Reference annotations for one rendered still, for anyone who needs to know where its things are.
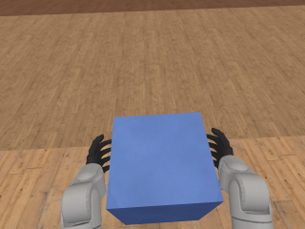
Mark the left robot forearm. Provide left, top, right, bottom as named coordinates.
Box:
left=60, top=163, right=107, bottom=229

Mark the left robot hand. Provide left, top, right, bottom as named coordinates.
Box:
left=86, top=135, right=112, bottom=174

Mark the carton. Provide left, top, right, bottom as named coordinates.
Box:
left=106, top=112, right=224, bottom=225

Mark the right robot forearm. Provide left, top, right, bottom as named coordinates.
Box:
left=218, top=155, right=274, bottom=229

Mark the right robot hand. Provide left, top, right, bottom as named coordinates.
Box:
left=206, top=128, right=234, bottom=170

